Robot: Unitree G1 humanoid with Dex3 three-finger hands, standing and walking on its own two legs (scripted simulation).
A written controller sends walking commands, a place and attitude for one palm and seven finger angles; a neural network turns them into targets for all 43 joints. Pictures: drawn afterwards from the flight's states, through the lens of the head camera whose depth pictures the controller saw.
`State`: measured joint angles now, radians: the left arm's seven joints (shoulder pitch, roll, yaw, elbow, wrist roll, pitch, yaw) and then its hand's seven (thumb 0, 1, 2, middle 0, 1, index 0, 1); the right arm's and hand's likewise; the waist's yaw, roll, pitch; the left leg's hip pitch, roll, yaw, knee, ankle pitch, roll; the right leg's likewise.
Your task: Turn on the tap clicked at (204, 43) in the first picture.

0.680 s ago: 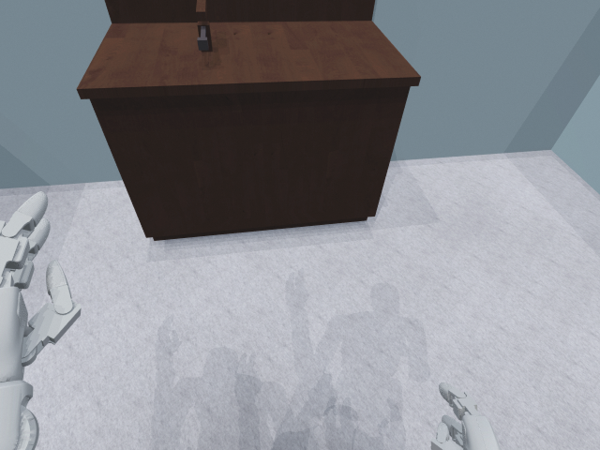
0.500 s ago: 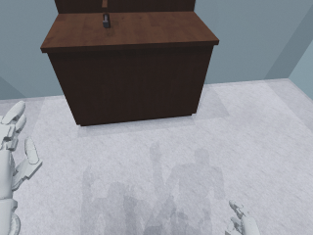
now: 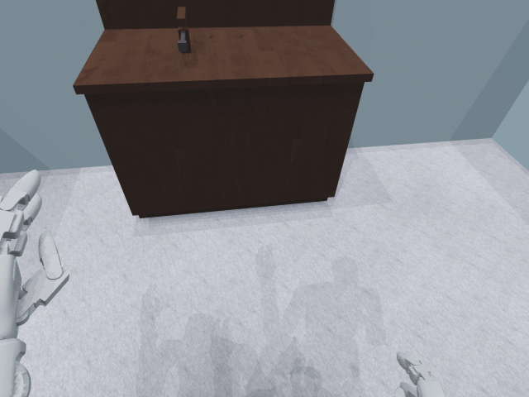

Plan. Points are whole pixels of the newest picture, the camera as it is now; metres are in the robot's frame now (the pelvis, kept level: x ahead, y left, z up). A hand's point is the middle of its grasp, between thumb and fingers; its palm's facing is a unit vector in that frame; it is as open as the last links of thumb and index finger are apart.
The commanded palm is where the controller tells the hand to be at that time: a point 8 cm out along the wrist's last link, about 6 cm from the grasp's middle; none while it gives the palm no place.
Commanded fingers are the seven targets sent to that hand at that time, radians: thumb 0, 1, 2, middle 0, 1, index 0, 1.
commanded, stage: walk to a spot facing it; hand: left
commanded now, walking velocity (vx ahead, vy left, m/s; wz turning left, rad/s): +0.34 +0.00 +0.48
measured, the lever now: (182, 46) +1.14 +0.33 +0.06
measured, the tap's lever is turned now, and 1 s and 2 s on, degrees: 0 0 0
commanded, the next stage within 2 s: turn to face it in 1.24 s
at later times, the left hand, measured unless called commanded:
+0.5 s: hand (63, 239) +0.25 +0.26 +0.17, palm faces +0.55 -0.71 -0.45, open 7.4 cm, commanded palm +0.19 +0.29 +0.18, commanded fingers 0.00 0.90 0.90 -0.20 -0.30 -0.20 -0.30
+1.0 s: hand (48, 175) +0.34 +0.31 +0.19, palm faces +0.69 -0.56 -0.46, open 7.4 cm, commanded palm +0.28 +0.33 +0.18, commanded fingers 0.00 0.90 0.90 -0.20 -0.30 -0.20 -0.30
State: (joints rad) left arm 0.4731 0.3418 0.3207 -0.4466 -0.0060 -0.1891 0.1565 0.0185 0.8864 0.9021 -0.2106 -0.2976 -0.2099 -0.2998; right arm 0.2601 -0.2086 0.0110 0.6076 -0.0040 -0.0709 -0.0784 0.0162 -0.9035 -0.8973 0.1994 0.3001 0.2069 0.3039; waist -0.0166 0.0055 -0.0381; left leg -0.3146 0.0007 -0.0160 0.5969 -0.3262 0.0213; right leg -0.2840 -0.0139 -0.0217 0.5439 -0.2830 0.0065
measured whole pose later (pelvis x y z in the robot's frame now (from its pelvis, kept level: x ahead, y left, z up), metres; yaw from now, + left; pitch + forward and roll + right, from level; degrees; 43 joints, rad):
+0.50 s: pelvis +0.09 -0.02 +0.00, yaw +13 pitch +0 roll +0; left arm 0.47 0.36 0.34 -0.45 0.00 -0.23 0.13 0.02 0.88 0.90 -0.21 -0.30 -0.21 -0.30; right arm 0.24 -0.20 0.00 0.68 -0.01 -0.05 -0.06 0.02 -0.90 -0.90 0.20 0.30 0.21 0.30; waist -0.01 0.03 0.01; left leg -0.49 0.02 0.01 1.17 -0.45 -0.01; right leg -0.24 -0.06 -0.17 0.59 -0.34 -0.02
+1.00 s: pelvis +0.24 +0.01 +0.00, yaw +23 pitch +0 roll -1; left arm 0.49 0.39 0.39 -0.57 -0.02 -0.22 0.15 0.02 0.89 0.90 -0.21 -0.30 -0.21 -0.30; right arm 0.22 -0.10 0.05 0.59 0.01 -0.11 -0.05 0.01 -0.90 -0.90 0.20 0.30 0.21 0.30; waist 0.02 0.03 0.04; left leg -0.29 0.10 0.05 0.60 -0.31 -0.03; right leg -0.40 -0.10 -0.15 0.71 -0.37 0.06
